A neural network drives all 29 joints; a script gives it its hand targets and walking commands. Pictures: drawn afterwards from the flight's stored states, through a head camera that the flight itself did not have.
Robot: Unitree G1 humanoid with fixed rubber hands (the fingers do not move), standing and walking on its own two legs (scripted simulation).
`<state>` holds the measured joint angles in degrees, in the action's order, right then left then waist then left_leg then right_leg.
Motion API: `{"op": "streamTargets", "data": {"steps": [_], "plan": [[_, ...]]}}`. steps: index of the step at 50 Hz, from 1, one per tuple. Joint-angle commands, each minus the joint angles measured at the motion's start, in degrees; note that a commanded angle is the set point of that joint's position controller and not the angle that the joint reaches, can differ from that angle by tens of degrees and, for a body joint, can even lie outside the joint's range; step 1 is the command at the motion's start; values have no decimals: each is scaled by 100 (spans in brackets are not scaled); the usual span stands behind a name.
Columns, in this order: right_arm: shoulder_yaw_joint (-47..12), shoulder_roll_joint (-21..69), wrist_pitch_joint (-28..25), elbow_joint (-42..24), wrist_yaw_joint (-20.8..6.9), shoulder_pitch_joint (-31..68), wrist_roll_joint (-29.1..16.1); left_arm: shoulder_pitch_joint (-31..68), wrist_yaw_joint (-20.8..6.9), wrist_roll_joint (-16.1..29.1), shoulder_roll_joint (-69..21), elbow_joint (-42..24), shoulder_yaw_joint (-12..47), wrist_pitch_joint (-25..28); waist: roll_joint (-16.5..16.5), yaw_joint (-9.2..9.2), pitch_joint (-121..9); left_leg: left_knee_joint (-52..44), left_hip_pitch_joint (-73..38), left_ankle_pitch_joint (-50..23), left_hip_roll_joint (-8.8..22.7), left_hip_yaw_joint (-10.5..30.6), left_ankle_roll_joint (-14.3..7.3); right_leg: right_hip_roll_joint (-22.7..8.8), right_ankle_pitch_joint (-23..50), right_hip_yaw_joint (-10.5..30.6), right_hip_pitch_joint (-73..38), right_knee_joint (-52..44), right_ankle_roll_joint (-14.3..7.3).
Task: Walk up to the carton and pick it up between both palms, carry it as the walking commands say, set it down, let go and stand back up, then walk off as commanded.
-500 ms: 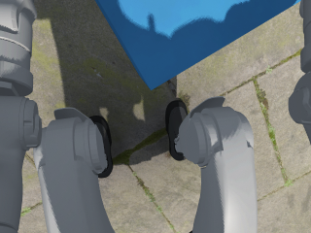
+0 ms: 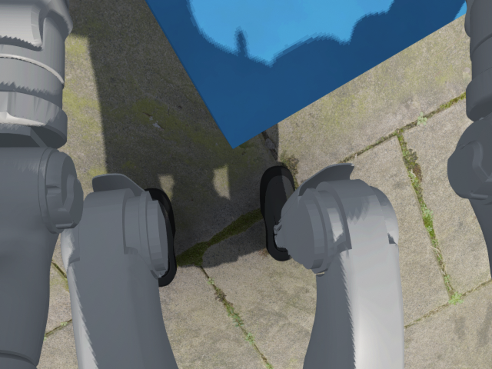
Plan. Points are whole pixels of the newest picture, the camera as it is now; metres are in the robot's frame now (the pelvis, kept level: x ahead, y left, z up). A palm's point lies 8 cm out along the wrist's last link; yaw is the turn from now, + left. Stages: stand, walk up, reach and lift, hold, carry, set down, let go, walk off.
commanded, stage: reach and lift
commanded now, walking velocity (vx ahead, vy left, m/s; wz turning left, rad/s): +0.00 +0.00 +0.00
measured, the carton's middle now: out of the picture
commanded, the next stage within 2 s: none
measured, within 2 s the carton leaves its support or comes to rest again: leaves its support in 1.36 s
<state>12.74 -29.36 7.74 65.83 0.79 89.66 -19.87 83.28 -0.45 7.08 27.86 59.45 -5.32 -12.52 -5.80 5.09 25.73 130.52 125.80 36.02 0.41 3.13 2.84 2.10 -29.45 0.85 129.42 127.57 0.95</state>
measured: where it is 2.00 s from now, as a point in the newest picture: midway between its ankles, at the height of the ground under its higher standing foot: (221, 239)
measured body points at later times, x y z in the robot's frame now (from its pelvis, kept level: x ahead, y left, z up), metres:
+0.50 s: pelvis +0.00 +0.01 +0.01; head +0.38 +0.03 +0.25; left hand +0.57 +0.19 -0.18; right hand +0.58 -0.24 -0.10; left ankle +0.11 +0.14 -0.32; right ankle +0.13 -0.12 -0.32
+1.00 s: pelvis -0.01 +0.02 +0.03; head +0.37 +0.02 +0.26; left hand +0.58 +0.19 -0.14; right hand +0.55 -0.19 -0.11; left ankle +0.11 +0.14 -0.32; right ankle +0.13 -0.12 -0.32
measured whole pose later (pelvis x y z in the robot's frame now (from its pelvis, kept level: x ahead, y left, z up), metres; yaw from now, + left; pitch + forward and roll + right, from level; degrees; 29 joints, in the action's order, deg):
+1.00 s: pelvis -0.01 +0.02 +0.03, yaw +0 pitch +30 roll -1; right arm 19.6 -15.6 19.8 38.4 0.8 80.3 -7.1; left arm 86.8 14.4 12.5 27.1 53.8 -4.7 -17.7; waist -1.2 5.5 30.2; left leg 124.8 121.2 33.9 -2.9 1.4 0.7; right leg 2.7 -29.4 3.8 122.3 121.4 5.3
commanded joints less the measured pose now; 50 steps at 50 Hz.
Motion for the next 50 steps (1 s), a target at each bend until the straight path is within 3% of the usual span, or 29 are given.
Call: {"op": "streamTargets", "data": {"steps": [1, 7, 8, 9, 14, 16, 17, 18, 22, 23, 24, 26, 27, 28, 30, 31, 32, 34, 35, 36, 37, 39, 40, 41, 43, 46, 47, 48, 50], "plan": [[-1278, 5997, 574, -431, -1063, 1597, -107, 3061, -1262, 389, -3614, -2112, 981, 331, 896, -1179, -7277, -1517, -2317, -1537, -189, -1089, -568, 297, 1425, -263, -3561, -1064, -30], [-1290, 6131, 699, -776, -1240, 1373, 85, 2802, -1390, 397, -3931, -1988, 1032, 191, 932, -941, -7152, -1543, -2139, -1610, -227, -1082, -532, 334, 1555, -326, -3429, -1067, -26], [-1298, 6117, 729, -754, -1258, 1333, 119, 2752, -1381, 430, -4012, -1907, 1077, 158, 976, -937, -7264, -1502, -2346, -1700, -233, -1100, -501, 319, 1509, -349, -3430, -1044, -48], [-1345, 6222, 786, -710, -1297, 1310, 113, 2808, -1377, 413, -4006, -2074, 1043, 147, 991, -1064, -7315, -1544, -2354, -1712, -250, -1136, -506, 321, 1519, -343, -3439, -1043, -37], [-1339, 6350, 865, -998, -1392, 1220, 219, 3073, -1353, 599, -4295, -2286, 1289, 93, 924, -724, -7763, -1527, -2597, -1935, -287, -1056, -465, 324, 1692, -430, -3438, -1039, -63], [-1332, 6264, 878, -1064, -1415, 1110, 286, 3127, -1354, 616, -4419, -2378, 1331, 68, 944, -682, -7778, -1565, -2594, -1884, -315, -1064, -456, 343, 1680, -463, -3430, -1075, -56], [-1475, 6312, 871, -1349, -1407, 1314, 244, 3159, -1336, 609, -4399, -2446, 1337, 72, 1008, -802, -8105, -1526, -2894, -2135, -337, -1051, -453, 332, 1826, -453, -3459, -1051, -28], [-1393, 6334, 889, -1313, -1391, 1175, 306, 3204, -1327, 657, -4592, -2554, 1431, 65, 1125, -677, -8162, -1567, -2936, -2172, -330, -1037, -419, 350, 1855, -478, -3481, -1106, -23], [-1568, 6393, 979, -1792, -1352, 1357, 321, 3702, -1275, 774, -4551, -2982, 1541, 22, 1134, -627, -9379, -1616, -3667, -2337, -431, -1009, -440, 344, 1971, -529, -3877, -1089, 10], [-1635, 6386, 974, -2087, -1336, 1580, 306, 3854, -1251, 861, -4692, -3084, 1594, 6, 1046, -540, -9704, -1658, -3756, -2349, -478, -980, -436, 337, 2040, -596, -4075, -1111, 27], [-1692, 6442, 1020, -2113, -1311, 1676, 324, 4078, -1248, 898, -4627, -3026, 1571, 7, 1018, -657, -9937, -1570, -3774, -2256, -489, -1024, -459, 293, 1914, -532, -4188, -1137, 25], [-1701, 6432, 1131, -2091, -1279, 1800, 389, 4547, -1255, 921, -4453, -3315, 1553, -22, 835, -522, -10430, -1653, -4015, -2190, -511, -970, -538, 301, 1948, -608, -4634, -1106, 64], [-1647, 6346, 1151, -2080, -1260, 1739, 437, 4650, -1258, 960, -4602, -3310, 1662, -31, 1073, -298, -10721, -1640, -4364, -2153, -518, -951, -491, 300, 1961, -635, -4742, -1115, 64], [-1743, 6425, 1159, -2421, -1241, 2002, 308, 4875, -1244, 986, -4645, -3698, 1650, -45, 1137, -453, -11047, -1684, -4408, -2413, -520, -1015, -463, 321, 2267, -592, -5215, -1158, 39], [-1909, 6497, 1245, -2827, -1140, 2163, 274, 5118, -1221, 1133, -4664, -4105, 1781, -49, 1024, -450, -11815, -1707, -4733, -2689, -568, -1020, -448, 340, 2545, -605, -5610, -1274, 88], [-1841, 6426, 1277, -2735, -1116, 2367, 281, 5143, -1246, 1108, -4495, -3801, 1624, -78, 954, -534, -11393, -1755, -4309, -2286, -556, -1058, -513, 292, 2199, -537, -5447, -1356, 91], [-1732, 6470, 1292, -2631, -1099, 2502, 416, 5065, -1285, 1087, -4567, -3409, 1584, -90, 868, -411, -11058, -1850, -4094, -2062, -570, -998, -543, 277, 2035, -592, -5375, -1381, 96], [-1854, 6392, 1249, -2795, -1037, 2752, 494, 4673, -1352, 952, -4666, -2589, 1399, -130, 786, -491, -10397, -1886, -3416, -1434, -584, -1030, -537, 264, 1607, -522, -5278, -1475, 123], [-1825, 6443, 1212, -3000, -1003, 2962, 482, 4953, -1391, 1019, -4651, -2653, 1395, -78, 815, -455, -10409, -1808, -3015, -1313, -563, -1101, -540, 231, 1633, -411, -5472, -1489, 97], [-1834, 6457, 1211, -2886, -973, 2965, 608, 4792, -1421, 970, -4719, -2264, 1356, -70, 705, -369, -10437, -1801, -2859, -1174, -582, -1134, -541, 230, 1570, -387, -5648, -1575, 124], [-1845, 6552, 1172, -2839, -909, 2911, 637, 4915, -1427, 908, -4766, -2207, 1380, -24, 816, -418, -10315, -1793, -2623, -1018, -583, -1199, -507, 221, 1543, -365, -5619, -1575, 165], [-1768, 6357, 1051, -3086, -854, 3171, 696, 4943, -1376, 1004, -4943, -2034, 1557, 11, 1039, -274, -10576, -1788, -3181, -1306, -567, -1092, -435, 173, 1541, -513, -5293, -1501, 117], [-1892, 6302, 1034, -3280, -835, 3090, 647, 4920, -1318, 1063, -4969, -2373, 1635, 45, 1035, -333, -11069, -1794, -3559, -1580, -599, -1095, -396, 215, 1779, -601, -5404, -1484, 151], [-1927, 6391, 1065, -3277, -848, 3101, 625, 5293, -1264, 1135, -4939, -2692, 1762, 61, 970, -172, -11644, -1884, -4145, -1748, -578, -972, -399, 190, 1903, -703, -5496, -1458, 172], [-1998, 6594, 1159, -3322, -846, 2940, 594, 5530, -1187, 1203, -4821, -3238, 1808, 88, 957, -343, -12279, -1896, -4624, -2091, -640, -1011, -353, 231, 2219, -730, -5741, -1536, 200], [-2052, 6497, 1208, -3747, -809, 2992, 574, 5433, -1115, 1246, -4887, -3461, 1834, 13, 942, -328, -12675, -1967, -4818, -2302, -672, -976, -347, 275, 2392, -660, -5900, -1609, 166], [-1993, 6359, 1177, -3773, -792, 3078, 642, 5171, -1100, 1327, -5166, -3280, 1901, -38, 1004, -133, -12630, -1993, -4937, -2410, -688, -910, -314, 304, 2397, -784, -5682, -1580, 155], [-2037, 6252, 1156, -4027, -786, 3129, 581, 5285, -1070, 1358, -5115, -3668, 1955, -45, 1176, -182, -12844, -1981, -5167, -2598, -703, -842, -295, 291, 2494, -755, -5628, -1532, 154], [-1936, 6035, 1164, -3980, -771, 3027, 682, 5003, -1026, 1364, -5491, -3452, 2139, -176, 1426, 98, -12915, -2049, -5708, -2789, -720, -790, -215, 302, 2347, -879, -5259, -1623, 99]]}}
